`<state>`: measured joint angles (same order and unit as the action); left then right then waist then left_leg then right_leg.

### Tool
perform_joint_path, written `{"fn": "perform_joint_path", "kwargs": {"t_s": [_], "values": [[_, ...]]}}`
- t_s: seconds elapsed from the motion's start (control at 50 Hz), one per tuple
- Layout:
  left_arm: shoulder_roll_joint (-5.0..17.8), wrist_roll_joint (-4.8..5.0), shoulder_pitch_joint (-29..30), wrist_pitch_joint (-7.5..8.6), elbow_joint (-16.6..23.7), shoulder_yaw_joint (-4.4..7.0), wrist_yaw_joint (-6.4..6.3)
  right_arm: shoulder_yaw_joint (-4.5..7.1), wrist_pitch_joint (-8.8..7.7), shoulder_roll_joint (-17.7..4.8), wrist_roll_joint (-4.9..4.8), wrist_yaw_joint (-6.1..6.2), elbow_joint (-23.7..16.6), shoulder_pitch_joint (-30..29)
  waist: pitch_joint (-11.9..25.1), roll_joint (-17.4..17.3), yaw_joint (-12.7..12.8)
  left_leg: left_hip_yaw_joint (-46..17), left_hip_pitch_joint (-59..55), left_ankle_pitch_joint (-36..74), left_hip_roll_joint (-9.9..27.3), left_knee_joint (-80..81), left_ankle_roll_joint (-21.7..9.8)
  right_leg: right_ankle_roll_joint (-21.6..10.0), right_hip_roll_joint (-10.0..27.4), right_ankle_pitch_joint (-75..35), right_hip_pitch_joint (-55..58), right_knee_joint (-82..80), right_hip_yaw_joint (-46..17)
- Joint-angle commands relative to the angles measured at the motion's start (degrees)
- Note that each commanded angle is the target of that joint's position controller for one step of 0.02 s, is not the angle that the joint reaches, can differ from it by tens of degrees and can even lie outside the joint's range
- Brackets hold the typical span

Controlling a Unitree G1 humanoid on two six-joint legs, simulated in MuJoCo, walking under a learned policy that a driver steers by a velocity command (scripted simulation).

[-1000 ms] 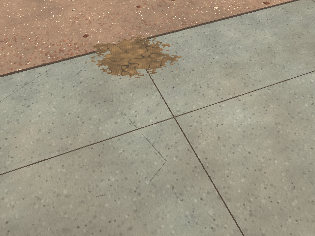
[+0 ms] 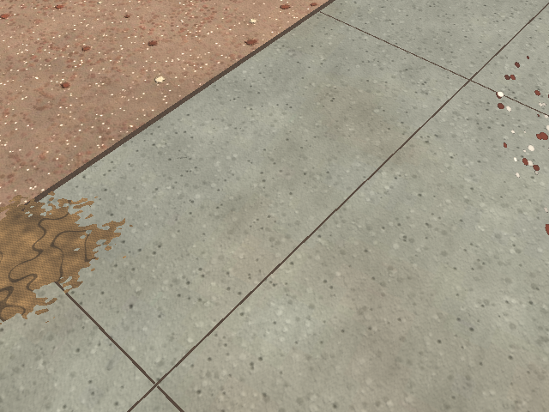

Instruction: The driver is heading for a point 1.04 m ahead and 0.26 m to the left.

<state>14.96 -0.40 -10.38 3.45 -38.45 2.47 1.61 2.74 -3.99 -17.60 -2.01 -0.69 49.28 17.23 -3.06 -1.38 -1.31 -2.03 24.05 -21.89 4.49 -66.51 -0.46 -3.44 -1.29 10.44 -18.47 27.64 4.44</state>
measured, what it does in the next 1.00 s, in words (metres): walks ahead, turning left: left foot, then right foot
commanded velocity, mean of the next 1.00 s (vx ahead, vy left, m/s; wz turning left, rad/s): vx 0.50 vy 0.00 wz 0.40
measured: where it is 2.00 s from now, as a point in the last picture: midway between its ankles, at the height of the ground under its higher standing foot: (167, 234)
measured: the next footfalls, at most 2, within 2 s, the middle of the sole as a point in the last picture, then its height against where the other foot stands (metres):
left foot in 0.40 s outside the picture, level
right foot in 0.88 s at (253, 316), level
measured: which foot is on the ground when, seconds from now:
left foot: up 0.00-0.38, down 0.40-0.88, up 0.90-1.00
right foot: down 0.00-0.38, up 0.40-0.86, down 0.88-1.00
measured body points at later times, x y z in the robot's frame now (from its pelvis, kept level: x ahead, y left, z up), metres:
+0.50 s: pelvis +0.27 +0.08 -0.01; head +0.31 +0.10 +0.44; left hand +0.29 +0.38 -0.13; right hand +0.48 -0.15 -0.11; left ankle +0.32 +0.16 -0.74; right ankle +0.17 -0.09 -0.64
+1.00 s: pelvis +0.57 +0.13 +0.00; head +0.59 +0.13 +0.45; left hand +0.58 +0.44 -0.10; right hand +0.75 -0.09 -0.13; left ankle +0.40 +0.19 -0.65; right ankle +0.67 +0.07 -0.74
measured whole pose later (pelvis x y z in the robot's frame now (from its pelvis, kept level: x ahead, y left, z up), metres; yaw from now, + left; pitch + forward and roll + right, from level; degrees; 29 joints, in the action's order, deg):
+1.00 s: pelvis +0.57 +0.13 +0.00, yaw +28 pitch +1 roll -1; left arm 15.6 0.1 -9.9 6.3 -42.7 2.9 1.9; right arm 2.8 -2.5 -16.5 -1.1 0.4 44.2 19.2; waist -0.9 -1.6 -0.9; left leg -5.8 19.5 -24.3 -2.6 -65.4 -2.3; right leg -2.7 -2.7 9.6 -20.5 28.6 1.1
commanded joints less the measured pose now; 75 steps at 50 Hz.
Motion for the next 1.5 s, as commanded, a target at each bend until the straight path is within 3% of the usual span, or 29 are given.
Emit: {"fn": "perform_joint_path", "kwargs": {"t_s": [0.02,0.14,0.28,0.34,0.38,0.4,0.42,0.44,0.46,0.5,0.58,0.7,0.8,0.86,0.88,0.9,0.92,0.94,0.96,1.0,1.06,1.16,1.28,1.36,1.38,1.4,1.42,1.44,1.5], "values": [[5.8,-0.24,-2.1,2.30,1.0,2.28,-0.08,1.36,0.92,-3.9,0.06,0.45,-2.8,2.2,5.4,6.1,0.7,-3.2,8.7,6.1,4.0,-0.2,0.8,-9.9,16.2,-9.9,10.6,-17.7,-13.7],[7.4,-0.73,-2.5,3.11,-2.6,3.02,-1.37,1.12,1.48,-2.0,0.66,0.06,-5.1,-4.8,0.3,4.5,1.5,-3.9,14.0,22.5,3.1,15.4,1.7,-7.4,14.2,-14.0,11.2,-21.4,-1.0],[10.5,0.98,-7.5,1.00,-6.5,4.22,-2.21,0.27,1.25,-1.2,0.88,-2.40,-10.6,-16.2,-3.3,3.1,5.4,2.3,16.5,22.0,1.4,29.6,-1.6,-5.5,17.6,-18.9,22.4,-18.6,4.8],[12.7,1.50,-6.4,-0.44,-6.6,4.84,-2.80,1.36,1.61,-3.3,0.83,-3.04,-12.0,-13.9,0.4,5.5,2.6,6.9,9.9,13.4,-2.9,30.2,-4.7,-3.6,18.0,-42.4,26.1,-9.0,6.9],[13.1,1.85,-4.6,-1.36,-6.1,4.71,-3.27,4.00,1.93,-7.5,0.53,-2.44,-9.3,-0.8,8.0,5.3,-5.2,8.9,-8.8,13.3,-8.0,33.4,-8.1,-0.9,15.2,-50.5,21.3,10.0,9.2],[11.2,0.89,-5.6,-0.95,-5.2,3.83,-3.52,6.07,2.53,-12.5,0.40,-1.26,-7.3,8.2,13.3,-0.3,-8.8,-1.3,-26.1,14.3,-3.3,35.4,-11.3,1.9,12.6,-34.2,8.1,27.2,9.3],[2.4,-0.98,-11.5,0.67,-2.3,1.10,-2.45,6.81,2.18,-18.1,-0.04,-0.89,-7.7,6.5,17.8,-14.9,-1.2,-34.1,-44.4,4.3,11.2,40.7,-22.5,5.7,0.1,20.8,-18.2,47.1,3.6],[6.6,1.13,-5.5,3.01,-2.0,1.44,-1.61,5.34,1.29,-13.4,0.55,-1.19,-9.5,7.7,23.9,-7.4,-5.5,-45.7,-47.6,-1.8,14.3,49.0,-23.8,4.6,-0.6,24.0,-24.6,52.6,-9.5],[9.4,3.19,0.1,4.28,-0.1,2.17,-1.13,4.50,0.53,-10.3,1.07,-1.28,-9.3,5.7,15.8,-4.7,-6.2,-37.6,-42.5,2.2,13.0,50.4,-20.7,3.0,2.2,18.5,-28.8,51.1,-10.1],[9.1,0.95,1.1,5.01,-0.6,2.25,-1.83,3.50,0.15,-7.0,0.84,-1.05,-10.5,-1.4,7.6,1.2,-1.4,-25.4,-26.8,14.4,8.4,50.5,-17.4,2.7,6.4,10.9,-23.6,41.1,-9.6],[7.7,-0.43,-1.0,2.61,-0.8,2.43,-1.82,3.20,-0.06,-6.8,1.46,0.05,-12.0,-3.8,5.2,-0.2,2.2,-17.3,-14.4,27.9,4.9,53.7,-17.3,5.7,7.3,5.9,-16.1,31.7,-8.4],[4.4,0.08,10.5,2.58,2.0,0.85,-1.06,3.53,0.70,-8.2,0.96,1.62,-10.3,0.7,2.8,-3.1,-2.4,-10.8,-9.3,21.5,0.0,53.3,-12.3,7.9,3.0,-16.0,-10.7,7.2,-6.2],[6.8,0.56,13.6,3.78,3.2,1.45,0.27,3.23,1.04,-7.5,0.97,1.64,-7.8,4.9,1.8,-4.1,-3.5,-16.3,-18.6,20.0,5.0,48.4,-11.2,4.6,2.9,-13.7,-11.4,0.8,-7.6],[9.0,0.36,6.0,4.32,1.3,2.68,0.02,3.22,1.56,-7.4,1.18,1.64,-7.7,3.3,4.1,-5.5,1.1,-16.3,-21.7,34.4,4.3,40.4,-9.3,0.9,1.2,-8.3,-2.5,-2.5,-5.1],[11.1,-0.26,-1.3,4.53,-0.2,3.53,-0.26,2.44,1.57,-5.6,1.58,1.48,-8.4,2.8,10.5,-4.0,4.6,-13.8,-18.4,36.4,1.3,30.2,-7.6,-2.0,4.6,-10.2,9.8,-0.7,-7.8],[15.2,-0.79,-9.7,4.45,-1.1,4.51,-0.38,1.24,1.23,-2.7,2.52,1.54,-9.2,7.1,19.9,5.4,5.6,-9.7,-5.8,20.5,-4.6,12.5,-4.7,-7.8,15.2,-10.3,28.6,1.6,-22.0],[16.1,0.07,-14.0,3.71,-4.1,5.04,0.39,0.51,0.50,-0.5,0.69,1.37,-8.8,13.0,23.3,21.0,4.1,-6.7,12.1,-11.0,-10.9,-2.9,-1.4,-14.9,23.7,6.7,39.9,-7.8,-46.6],[10.9,1.55,-12.7,3.57,-3.6,3.66,0.49,1.51,0.25,-6.3,-0.07,1.34,-8.6,7.9,16.4,12.2,6.1,-9.7,18.7,-9.6,-7.3,-7.8,-1.7,-12.6,22.7,19.6,35.8,-11.1,-47.2],[8.7,1.31,-8.7,3.18,-3.1,2.88,0.21,2.00,0.15,-7.9,0.06,1.28,-10.2,0.9,8.9,7.2,6.4,-7.5,20.4,-4.2,-4.8,-7.3,-1.9,-10.3,20.5,17.8,28.2,-12.1,-38.8],[7.0,0.13,-4.1,2.72,-2.7,1.96,0.04,1.92,-0.21,-6.2,1.56,1.06,-11.4,-3.3,2.8,3.8,3.8,-4.8,17.3,2.6,-0.7,-1.4,-1.5,-9.4,16.3,5.3,16.5,-14.5,-28.9],[6.3,0.26,-4.0,3.08,-3.7,1.53,-0.18,1.47,0.05,-3.2,1.42,0.75,-10.7,-1.1,3.7,6.9,1.6,-2.9,12.6,4.9,1.2,4.8,-0.5,-9.5,13.3,-5.1,12.3,-17.2,-21.5],[9.6,1.31,-7.2,2.36,-5.9,2.37,-1.00,0.29,-0.48,-0.7,2.22,0.60,-13.7,-10.2,1.7,5.0,3.7,-0.7,12.6,17.1,1.0,22.8,1.8,-9.4,11.4,-13.4,10.6,-19.4,-15.0],[10.5,2.16,-13.1,0.62,-8.5,2.67,-1.79,0.46,-1.98,-1.6,1.26,-0.87,-15.8,-19.2,0.6,5.6,5.9,-0.8,5.7,24.4,-2.8,36.7,2.1,-7.5,12.1,-12.0,12.5,-15.2,-16.4],[10.7,1.82,-11.8,-0.25,-8.4,2.85,-2.35,2.65,-2.79,-6.2,1.49,-0.43,-13.2,-9.4,5.8,6.4,-0.9,0.0,-11.7,19.3,-3.6,42.0,-1.6,-4.1,10.5,-19.0,12.2,-3.2,-17.2],[7.9,0.98,-10.6,-0.08,-7.1,1.81,-2.19,3.69,-2.87,-9.2,2.52,0.15,-12.0,-0.5,13.3,3.9,-5.2,-5.5,-26.5,19.5,3.1,39.3,-4.9,-2.1,7.2,-13.5,4.7,10.3,-15.2],[2.4,1.15,-16.8,0.71,-5.5,0.18,-2.23,5.00,-2.00,-14.1,3.17,0.46,-10.9,5.8,22.8,-9.7,-4.6,-26.0,-47.6,12.4,17.2,40.5,-12.3,2.0,-0.7,7.8,-15.2,30.9,-8.2],[4.8,2.16,-17.2,1.22,-5.4,0.50,-2.18,4.14,-1.52,-10.7,2.60,0.20,-10.4,6.7,24.3,-14.8,-4.7,-38.6,-46.9,2.6,20.2,46.8,-14.5,2.4,0.1,23.7,-23.1,40.7,-11.7],[9.4,3.09,-13.0,1.09,-4.9,1.94,-2.15,3.05,-1.40,-7.0,2.12,0.29,-10.3,3.7,15.5,-9.2,-4.7,-31.6,-39.8,-1.5,18.0,48.5,-12.3,2.3,3.0,19.6,-26.6,44.6,-12.6],[7.9,2.04,-8.5,-0.28,-3.8,2.53,-2.07,1.58,-1.70,-2.3,2.58,0.07,-9.8,-5.0,4.4,-5.9,-0.1,-14.6,-21.1,9.4,12.0,54.1,-9.8,2.8,8.1,9.3,-21.8,40.2,-10.7]]}}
